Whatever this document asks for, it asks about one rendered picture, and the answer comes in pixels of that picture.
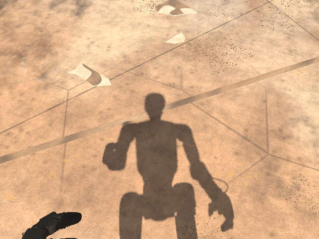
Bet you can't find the robot left hand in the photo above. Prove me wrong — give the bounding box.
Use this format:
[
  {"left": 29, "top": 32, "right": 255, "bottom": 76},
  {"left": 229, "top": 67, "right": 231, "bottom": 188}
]
[{"left": 22, "top": 211, "right": 82, "bottom": 239}]

